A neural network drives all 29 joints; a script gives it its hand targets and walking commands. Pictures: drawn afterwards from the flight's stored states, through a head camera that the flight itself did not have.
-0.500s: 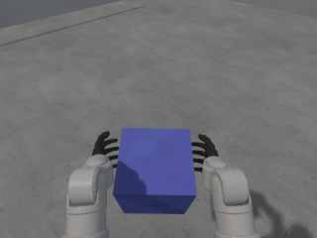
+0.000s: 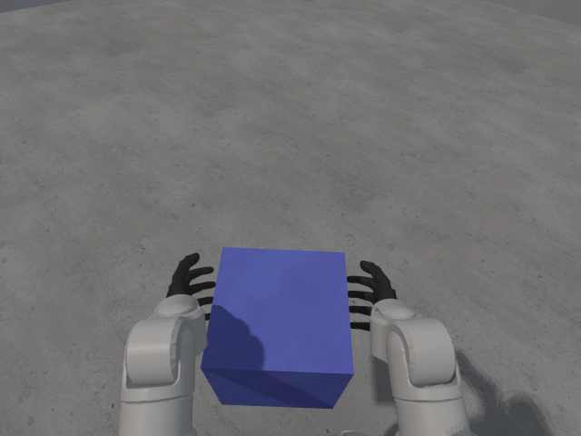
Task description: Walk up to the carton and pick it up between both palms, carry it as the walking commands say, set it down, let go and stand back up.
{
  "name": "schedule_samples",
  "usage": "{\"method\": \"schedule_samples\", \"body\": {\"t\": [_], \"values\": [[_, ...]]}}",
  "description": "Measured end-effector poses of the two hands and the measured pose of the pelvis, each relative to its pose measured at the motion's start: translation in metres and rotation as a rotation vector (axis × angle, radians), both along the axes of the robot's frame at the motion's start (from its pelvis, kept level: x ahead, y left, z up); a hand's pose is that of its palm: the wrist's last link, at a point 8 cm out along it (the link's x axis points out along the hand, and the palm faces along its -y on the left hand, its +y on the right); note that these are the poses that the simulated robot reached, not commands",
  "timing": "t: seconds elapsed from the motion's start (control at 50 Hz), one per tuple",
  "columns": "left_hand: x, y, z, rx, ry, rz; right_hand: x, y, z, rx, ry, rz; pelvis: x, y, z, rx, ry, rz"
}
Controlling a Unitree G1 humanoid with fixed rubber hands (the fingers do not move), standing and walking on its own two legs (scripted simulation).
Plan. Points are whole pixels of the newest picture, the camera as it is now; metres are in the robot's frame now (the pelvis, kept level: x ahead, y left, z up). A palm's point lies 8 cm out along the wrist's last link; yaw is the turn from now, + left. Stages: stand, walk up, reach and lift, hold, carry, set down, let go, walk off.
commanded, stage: carry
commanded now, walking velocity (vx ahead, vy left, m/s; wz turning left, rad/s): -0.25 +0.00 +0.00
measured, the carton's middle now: (280, 332) +0.29 +0.03 -0.02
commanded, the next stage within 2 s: none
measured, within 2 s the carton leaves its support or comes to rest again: neither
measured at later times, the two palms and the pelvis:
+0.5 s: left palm out of the picture +0.07 +0.15 +0.08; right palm out of the picture +0.06 -0.11 +0.09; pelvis -0.22 +0.01 -0.01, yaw +0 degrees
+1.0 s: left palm out of the picture -0.15 +0.16 +0.08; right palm out of the picture -0.17 -0.09 +0.09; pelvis -0.45 +0.04 -0.01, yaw +1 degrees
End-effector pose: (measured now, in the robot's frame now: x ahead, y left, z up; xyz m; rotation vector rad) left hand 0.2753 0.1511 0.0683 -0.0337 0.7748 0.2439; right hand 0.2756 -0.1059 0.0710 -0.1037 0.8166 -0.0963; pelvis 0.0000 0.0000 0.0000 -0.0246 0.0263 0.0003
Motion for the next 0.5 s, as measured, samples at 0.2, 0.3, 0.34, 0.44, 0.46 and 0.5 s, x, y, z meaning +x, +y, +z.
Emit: {"method": "schedule_samples", "body": {"t": [0.2,0.3,0.34,0.44,0.46,0.5], "values": [[-0.064,-0.028,0.034,0.046,-0.116,-0.056,-0.067,-0.025,0.008,0.040,-0.129,-0.094,-0.086,-0.005,-0.003,0.012,0.020,-0.014],[-0.105,-0.044,0.020,0.020,-0.040,-0.145,-0.133,-0.042,0.003,0.020,-0.051,-0.154,-0.124,-0.002,0.002,0.054,0.003,-0.003],[-0.117,-0.043,0.023,0.016,-0.085,-0.147,-0.150,-0.040,0.013,0.025,-0.098,-0.170,-0.143,0.002,-0.001,0.050,0.008,0.001],[-0.159,-0.022,0.022,-0.023,-0.153,-0.091,-0.185,-0.019,0.026,-0.014,-0.164,-0.145,-0.196,0.012,-0.008,0.056,0.007,0.004],[-0.173,-0.016,0.017,-0.014,-0.133,-0.081,-0.194,-0.014,0.023,-0.016,-0.144,-0.126,-0.205,0.013,-0.007,0.042,0.005,-0.003],[-0.203,-0.004,0.009,0.009,-0.082,-0.059,-0.214,-0.003,0.014,-0.008,-0.091,-0.080,-0.222,0.014,-0.005,0.013,-0.001,-0.008]]}}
